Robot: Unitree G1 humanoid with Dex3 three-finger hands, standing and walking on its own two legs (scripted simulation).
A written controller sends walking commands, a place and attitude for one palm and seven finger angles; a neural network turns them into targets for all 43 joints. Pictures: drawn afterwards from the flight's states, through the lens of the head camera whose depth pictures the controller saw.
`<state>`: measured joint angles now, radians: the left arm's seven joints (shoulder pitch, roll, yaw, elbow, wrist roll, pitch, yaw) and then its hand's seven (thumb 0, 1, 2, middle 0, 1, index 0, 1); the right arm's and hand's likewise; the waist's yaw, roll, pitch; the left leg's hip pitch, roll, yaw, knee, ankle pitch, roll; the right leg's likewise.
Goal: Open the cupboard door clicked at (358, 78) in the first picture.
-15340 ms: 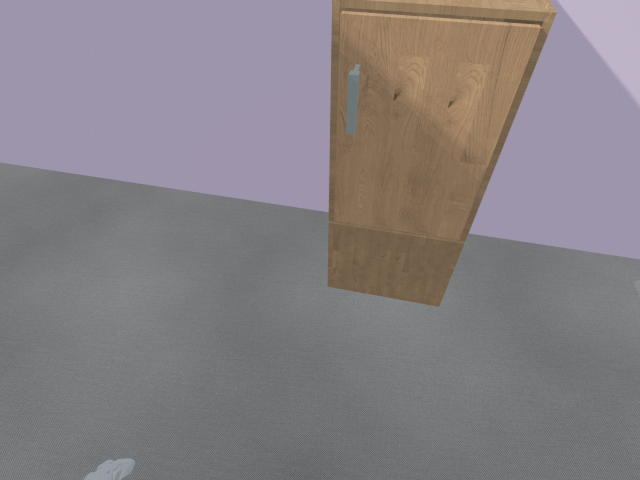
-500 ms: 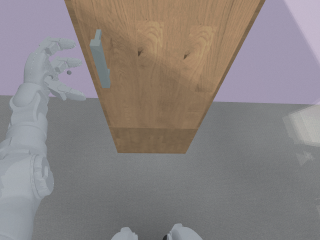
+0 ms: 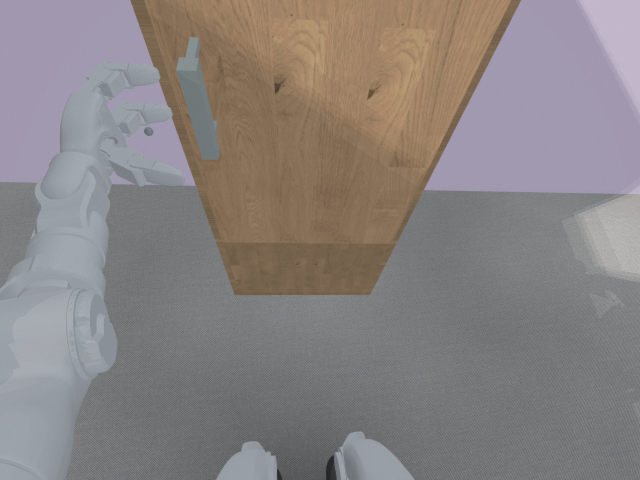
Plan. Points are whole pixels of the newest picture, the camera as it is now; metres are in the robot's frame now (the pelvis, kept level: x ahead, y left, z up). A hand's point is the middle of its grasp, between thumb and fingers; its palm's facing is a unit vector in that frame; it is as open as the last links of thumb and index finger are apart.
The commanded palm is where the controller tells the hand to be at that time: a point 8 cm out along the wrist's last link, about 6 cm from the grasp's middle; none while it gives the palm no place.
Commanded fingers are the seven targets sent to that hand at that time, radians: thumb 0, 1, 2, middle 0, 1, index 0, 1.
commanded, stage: move the hooked fingers beside the handle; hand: left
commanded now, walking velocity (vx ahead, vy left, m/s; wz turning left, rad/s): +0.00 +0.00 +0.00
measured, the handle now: (202, 103) +0.56 +0.11 +0.10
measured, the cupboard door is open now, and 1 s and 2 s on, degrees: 0 0 0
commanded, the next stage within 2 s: slide the fingers in behind the handle in 0.46 s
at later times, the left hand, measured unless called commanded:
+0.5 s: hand (144, 131) +0.51 +0.17 +0.10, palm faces -0.08 -1.00 +0.02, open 14.0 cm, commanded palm +0.49 +0.21 +0.10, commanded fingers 0.00 -0.50 0.30 -0.30 -1.20 -0.30 -1.20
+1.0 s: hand (172, 131) +0.52 +0.14 +0.10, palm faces -0.06 -1.00 +0.00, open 14.0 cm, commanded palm +0.49 +0.19 +0.10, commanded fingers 0.00 -0.50 0.30 -0.30 -1.20 -0.30 -1.20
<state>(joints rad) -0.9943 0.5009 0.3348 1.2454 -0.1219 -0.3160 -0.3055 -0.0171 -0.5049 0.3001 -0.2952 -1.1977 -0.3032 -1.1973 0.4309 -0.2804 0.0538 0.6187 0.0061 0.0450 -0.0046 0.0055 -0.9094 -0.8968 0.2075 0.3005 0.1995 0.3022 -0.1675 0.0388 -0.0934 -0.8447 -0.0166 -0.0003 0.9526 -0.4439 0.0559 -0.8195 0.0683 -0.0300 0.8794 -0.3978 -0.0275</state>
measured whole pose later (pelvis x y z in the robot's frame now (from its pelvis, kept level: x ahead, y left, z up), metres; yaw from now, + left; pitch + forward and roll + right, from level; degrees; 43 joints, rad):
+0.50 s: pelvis +0.01 +0.00 +0.00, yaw +0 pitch +19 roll -3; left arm -0.92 0.49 0.34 1.17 -0.13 -0.32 -0.31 -0.02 -0.50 0.30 -0.30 -1.20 -0.30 -1.20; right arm 0.43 -0.28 0.04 0.61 0.01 0.06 0.00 0.01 -0.91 -0.90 0.21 0.30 0.20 0.30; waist -0.16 0.03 -0.11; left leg -0.82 -0.01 0.00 0.93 -0.45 0.05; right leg -0.79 0.08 -0.03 0.86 -0.40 -0.03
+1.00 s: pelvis +0.00 -0.01 +0.00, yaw +0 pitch +20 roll -2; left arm -0.95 0.45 0.33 1.18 -0.11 -0.34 -0.24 -0.02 -0.50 0.30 -0.30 -1.20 -0.31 -1.20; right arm 0.43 -0.28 0.04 0.61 0.00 0.04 0.01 0.01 -0.91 -0.90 0.21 0.30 0.20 0.30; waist -0.16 0.04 -0.10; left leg -0.84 -0.01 0.00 0.95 -0.45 0.04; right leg -0.82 0.08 -0.02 0.89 -0.41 -0.04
